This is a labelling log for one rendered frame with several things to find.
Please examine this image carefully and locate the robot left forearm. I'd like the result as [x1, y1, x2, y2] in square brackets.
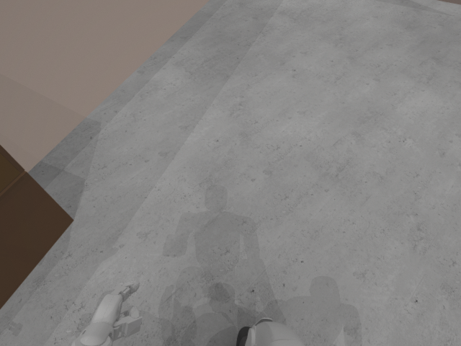
[71, 322, 114, 346]

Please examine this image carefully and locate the cupboard door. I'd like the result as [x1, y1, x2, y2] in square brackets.
[0, 153, 20, 192]

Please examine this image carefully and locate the robot right thigh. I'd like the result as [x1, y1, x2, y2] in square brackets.
[247, 321, 306, 346]

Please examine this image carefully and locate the robot right foot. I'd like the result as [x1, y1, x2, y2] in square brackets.
[236, 327, 250, 346]

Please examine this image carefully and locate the left robot hand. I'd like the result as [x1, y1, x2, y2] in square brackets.
[91, 280, 143, 341]

